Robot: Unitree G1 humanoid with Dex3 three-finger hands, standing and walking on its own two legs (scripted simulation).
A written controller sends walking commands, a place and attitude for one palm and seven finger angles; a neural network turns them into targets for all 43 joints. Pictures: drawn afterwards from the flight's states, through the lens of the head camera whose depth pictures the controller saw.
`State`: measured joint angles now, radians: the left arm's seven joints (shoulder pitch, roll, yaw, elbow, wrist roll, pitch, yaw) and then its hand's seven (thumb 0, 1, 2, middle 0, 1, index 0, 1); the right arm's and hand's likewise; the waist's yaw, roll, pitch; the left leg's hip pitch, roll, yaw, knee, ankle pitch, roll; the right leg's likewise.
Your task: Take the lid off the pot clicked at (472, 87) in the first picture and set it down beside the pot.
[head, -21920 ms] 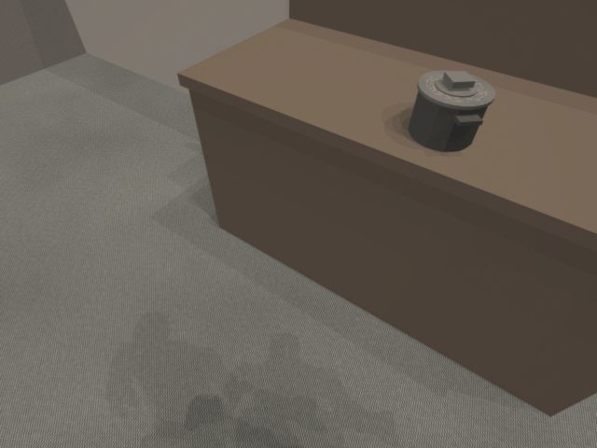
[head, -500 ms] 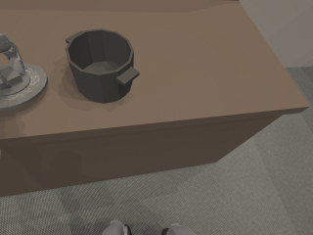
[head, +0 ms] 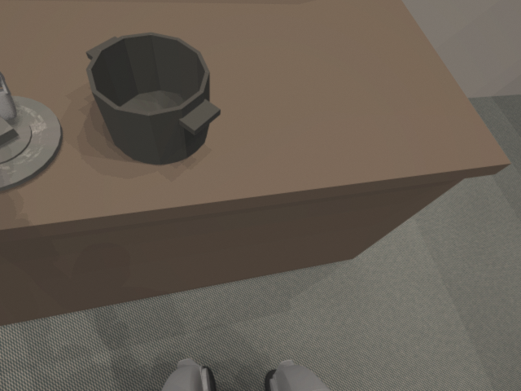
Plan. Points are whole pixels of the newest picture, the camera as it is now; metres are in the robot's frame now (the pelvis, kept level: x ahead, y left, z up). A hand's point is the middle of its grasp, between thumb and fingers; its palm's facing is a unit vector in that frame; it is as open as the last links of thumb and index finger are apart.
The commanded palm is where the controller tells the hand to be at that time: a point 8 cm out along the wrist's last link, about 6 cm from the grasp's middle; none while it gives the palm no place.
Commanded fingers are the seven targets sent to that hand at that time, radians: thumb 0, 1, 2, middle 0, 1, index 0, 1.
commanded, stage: lower the lid onto the table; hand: left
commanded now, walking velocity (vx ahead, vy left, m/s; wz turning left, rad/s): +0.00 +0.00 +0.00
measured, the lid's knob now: out of the picture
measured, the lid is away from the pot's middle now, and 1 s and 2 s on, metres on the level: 0.23 0.24 0.24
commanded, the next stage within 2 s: open the fingers wide in 0.10 s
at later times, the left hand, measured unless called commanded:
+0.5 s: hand out of the picture +0.48 +0.33 +0.09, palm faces -0.41 -0.13 -0.90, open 5.6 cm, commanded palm +0.52 +0.31 +0.14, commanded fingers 0.00 0.34 0.79 -0.59 -1.03 -0.61 -1.03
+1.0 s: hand out of the picture +0.47 +0.32 +0.09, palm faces -0.43 -0.12 -0.89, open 9.6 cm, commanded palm +0.51 +0.31 +0.14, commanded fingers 0.00 -0.01 0.65 -0.35 -0.86 -0.35 -0.86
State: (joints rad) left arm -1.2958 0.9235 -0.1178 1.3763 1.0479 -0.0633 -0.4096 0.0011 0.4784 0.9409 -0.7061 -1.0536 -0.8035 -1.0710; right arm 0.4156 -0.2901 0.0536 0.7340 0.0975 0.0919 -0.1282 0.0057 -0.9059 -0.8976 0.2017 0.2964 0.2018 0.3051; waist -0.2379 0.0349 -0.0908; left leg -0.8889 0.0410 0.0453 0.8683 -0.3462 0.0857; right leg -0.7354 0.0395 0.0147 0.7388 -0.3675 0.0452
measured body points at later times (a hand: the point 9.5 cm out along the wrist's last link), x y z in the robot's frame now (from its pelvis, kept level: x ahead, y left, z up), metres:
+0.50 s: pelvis +0.00 -0.01 +0.00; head +0.12 +0.03 +0.44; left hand +0.50 +0.33 +0.14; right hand +0.00 -0.28 -0.11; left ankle +0.03 +0.06 -0.70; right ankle -0.01 -0.17 -0.70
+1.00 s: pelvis -0.01 -0.02 +0.00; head +0.10 +0.02 +0.44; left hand +0.49 +0.32 +0.14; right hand -0.03 -0.30 -0.10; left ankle +0.03 +0.06 -0.70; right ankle -0.01 -0.17 -0.70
